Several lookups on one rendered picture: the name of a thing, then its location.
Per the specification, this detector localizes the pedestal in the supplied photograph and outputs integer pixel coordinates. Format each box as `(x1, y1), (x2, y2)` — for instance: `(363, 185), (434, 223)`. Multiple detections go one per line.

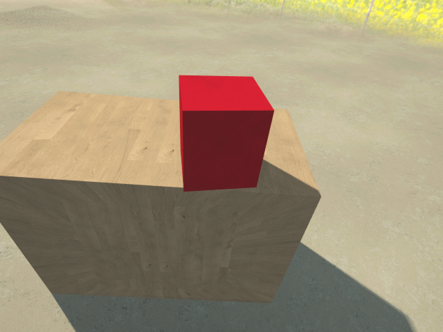
(0, 91), (321, 303)

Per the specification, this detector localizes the carton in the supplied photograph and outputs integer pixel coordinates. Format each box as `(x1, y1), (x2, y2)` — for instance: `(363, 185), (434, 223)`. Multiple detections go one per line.
(179, 75), (274, 192)

